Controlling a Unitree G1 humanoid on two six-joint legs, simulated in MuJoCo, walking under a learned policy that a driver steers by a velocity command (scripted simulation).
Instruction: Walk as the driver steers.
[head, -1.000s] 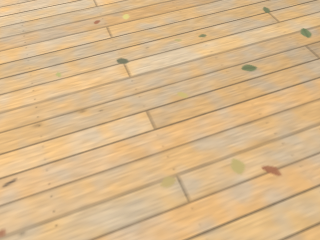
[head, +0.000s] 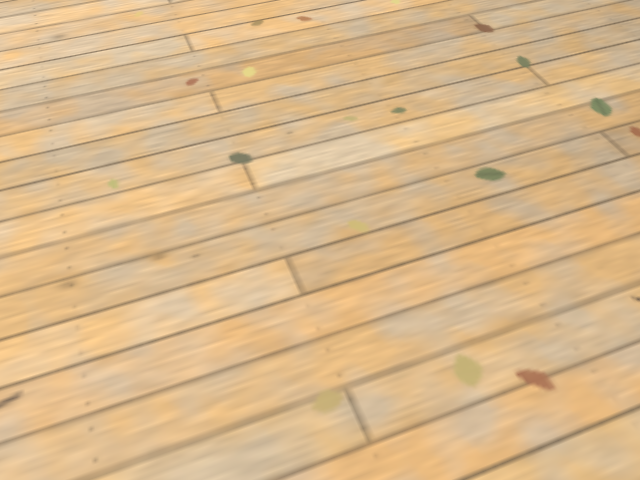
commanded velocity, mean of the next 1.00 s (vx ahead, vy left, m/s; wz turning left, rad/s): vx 0.00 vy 0.00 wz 0.00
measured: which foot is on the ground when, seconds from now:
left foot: down 0.00-1.00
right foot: down 0.00-1.00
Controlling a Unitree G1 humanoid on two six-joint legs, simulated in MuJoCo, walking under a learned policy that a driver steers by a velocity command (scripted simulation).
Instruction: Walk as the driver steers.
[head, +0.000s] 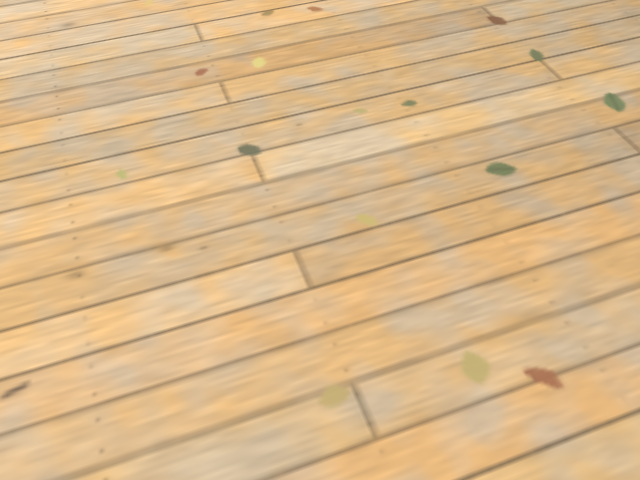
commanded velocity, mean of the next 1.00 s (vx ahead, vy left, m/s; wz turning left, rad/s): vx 0.20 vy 0.00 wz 0.00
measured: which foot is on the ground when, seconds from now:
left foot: down 0.00-1.00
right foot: down 0.00-0.66, up 0.68-1.00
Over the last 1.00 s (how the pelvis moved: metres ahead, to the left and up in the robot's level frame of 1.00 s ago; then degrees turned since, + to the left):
0.01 0.00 0.00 0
